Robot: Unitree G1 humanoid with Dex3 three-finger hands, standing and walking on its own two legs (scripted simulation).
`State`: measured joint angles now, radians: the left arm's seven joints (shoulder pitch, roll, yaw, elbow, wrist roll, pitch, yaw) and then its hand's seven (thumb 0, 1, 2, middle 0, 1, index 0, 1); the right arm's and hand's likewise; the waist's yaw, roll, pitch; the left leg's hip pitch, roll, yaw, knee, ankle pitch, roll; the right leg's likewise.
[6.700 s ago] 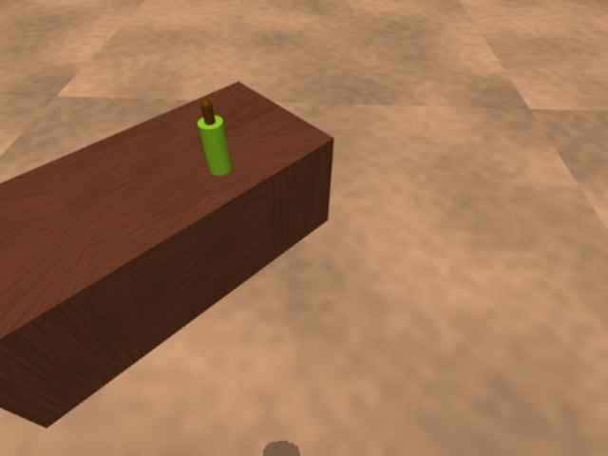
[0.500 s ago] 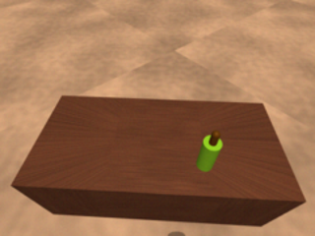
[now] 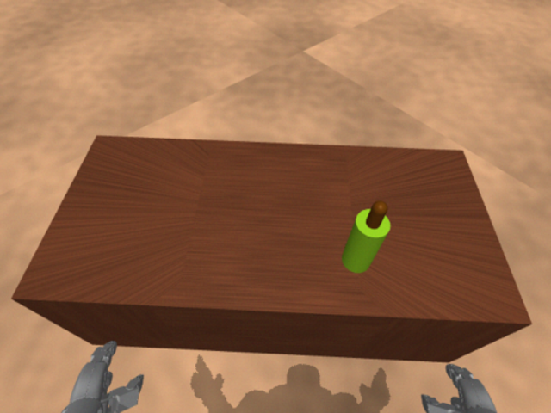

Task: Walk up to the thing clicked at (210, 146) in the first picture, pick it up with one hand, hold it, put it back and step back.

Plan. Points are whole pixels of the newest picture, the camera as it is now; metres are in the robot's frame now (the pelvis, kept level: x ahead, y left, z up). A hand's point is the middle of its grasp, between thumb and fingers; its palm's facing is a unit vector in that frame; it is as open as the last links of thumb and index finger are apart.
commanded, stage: go down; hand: right
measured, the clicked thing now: (367, 235) +0.51 -0.18 -0.20
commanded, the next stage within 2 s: none
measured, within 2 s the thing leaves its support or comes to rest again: neither
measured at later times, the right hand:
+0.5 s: hand (447, 405) +0.16 -0.26 -0.14, palm faces +0.04 +0.95 -0.32, open 17.2 cm
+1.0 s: hand (455, 399) +0.17 -0.27 -0.13, palm faces +0.06 +0.95 -0.31, open 17.6 cm
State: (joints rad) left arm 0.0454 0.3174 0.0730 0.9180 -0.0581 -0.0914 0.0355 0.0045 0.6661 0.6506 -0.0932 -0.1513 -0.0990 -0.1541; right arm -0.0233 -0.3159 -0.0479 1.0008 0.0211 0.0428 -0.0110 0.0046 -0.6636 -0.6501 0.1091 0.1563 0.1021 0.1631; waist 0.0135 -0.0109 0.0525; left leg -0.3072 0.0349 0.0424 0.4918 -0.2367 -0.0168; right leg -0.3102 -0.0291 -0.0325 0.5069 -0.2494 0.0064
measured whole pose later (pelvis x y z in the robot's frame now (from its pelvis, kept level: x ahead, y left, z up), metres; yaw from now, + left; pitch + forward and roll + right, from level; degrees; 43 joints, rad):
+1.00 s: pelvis +0.02 +0.00 -0.04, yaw -1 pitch +10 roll +2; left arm 0.32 0.26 0.08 0.47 -0.02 -0.11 0.12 -0.01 -0.53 0.04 -0.06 -0.05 -0.07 -0.06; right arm 0.29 -0.38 -0.16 0.30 0.01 0.42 0.10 -0.01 0.55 -0.02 0.04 0.05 0.04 0.06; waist 0.02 -0.02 -0.11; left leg -0.56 0.03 0.07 0.82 -0.43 -0.02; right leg -0.59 -0.04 0.01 0.87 -0.45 0.01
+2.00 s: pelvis +0.00 -0.01 -0.03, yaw +0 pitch +8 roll +2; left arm 0.31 0.26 0.00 0.48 -0.02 -0.19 0.13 -0.02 -0.53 0.05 -0.06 -0.05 -0.06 -0.05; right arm -0.31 -0.62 -0.44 0.86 0.09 0.10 0.39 -0.01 0.55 -0.02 0.05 0.05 0.04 0.05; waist 0.07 0.01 -0.07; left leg -0.54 0.03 0.05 0.76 -0.36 -0.02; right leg -0.57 -0.05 -0.01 0.82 -0.39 0.00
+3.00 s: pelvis +0.00 -0.01 -0.03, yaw +0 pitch +13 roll +3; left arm 0.24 0.25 -0.04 0.54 -0.02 -0.16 0.09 -0.01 -0.53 0.05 -0.05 -0.05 -0.06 -0.05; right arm -0.59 -0.82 -0.54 1.18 0.14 -0.16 0.53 -0.02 0.55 -0.02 0.06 0.04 0.05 0.05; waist 0.11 0.03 -0.10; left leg -0.62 0.01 0.06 0.73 -0.34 -0.02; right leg -0.67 -0.06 0.00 0.83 -0.39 0.00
